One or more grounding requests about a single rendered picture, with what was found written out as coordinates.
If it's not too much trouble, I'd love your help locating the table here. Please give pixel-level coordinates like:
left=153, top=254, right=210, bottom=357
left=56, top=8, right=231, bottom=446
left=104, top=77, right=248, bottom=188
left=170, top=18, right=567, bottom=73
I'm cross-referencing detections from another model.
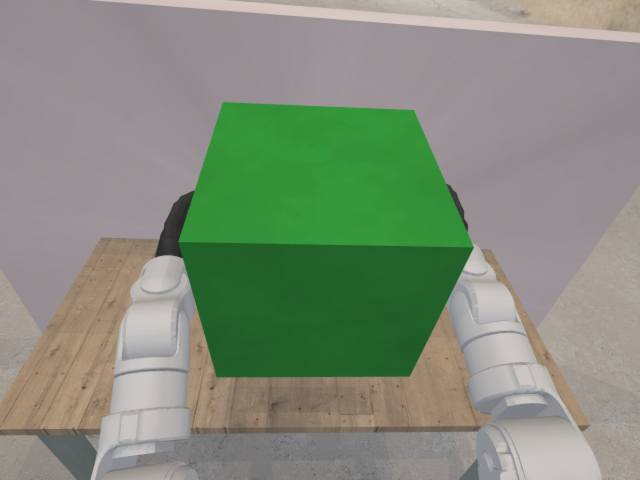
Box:
left=0, top=237, right=590, bottom=480

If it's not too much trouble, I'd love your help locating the robot left forearm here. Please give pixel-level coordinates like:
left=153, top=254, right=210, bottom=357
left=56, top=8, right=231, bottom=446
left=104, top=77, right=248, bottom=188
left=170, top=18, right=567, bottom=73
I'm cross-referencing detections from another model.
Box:
left=91, top=255, right=195, bottom=480

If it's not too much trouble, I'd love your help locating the robot right forearm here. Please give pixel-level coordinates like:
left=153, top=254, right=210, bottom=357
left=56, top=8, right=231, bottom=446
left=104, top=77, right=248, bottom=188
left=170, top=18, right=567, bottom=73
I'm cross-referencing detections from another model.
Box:
left=446, top=243, right=602, bottom=480

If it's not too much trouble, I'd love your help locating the right robot upper arm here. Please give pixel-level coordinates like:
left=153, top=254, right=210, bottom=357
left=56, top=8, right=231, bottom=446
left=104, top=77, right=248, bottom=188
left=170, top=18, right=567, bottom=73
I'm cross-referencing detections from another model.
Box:
left=476, top=416, right=600, bottom=480

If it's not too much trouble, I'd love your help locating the carton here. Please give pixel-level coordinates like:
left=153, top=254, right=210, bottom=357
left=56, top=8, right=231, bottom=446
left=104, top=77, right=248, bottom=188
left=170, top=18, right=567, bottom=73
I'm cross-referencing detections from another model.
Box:
left=178, top=102, right=474, bottom=377

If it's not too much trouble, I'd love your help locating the robot right hand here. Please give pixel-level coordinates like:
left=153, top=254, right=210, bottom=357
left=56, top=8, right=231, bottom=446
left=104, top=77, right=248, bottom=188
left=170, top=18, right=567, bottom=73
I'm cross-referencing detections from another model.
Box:
left=446, top=184, right=468, bottom=233

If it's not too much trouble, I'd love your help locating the robot left hand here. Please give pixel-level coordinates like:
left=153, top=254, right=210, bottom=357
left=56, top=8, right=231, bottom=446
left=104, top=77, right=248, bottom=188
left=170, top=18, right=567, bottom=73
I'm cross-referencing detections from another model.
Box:
left=155, top=191, right=194, bottom=258

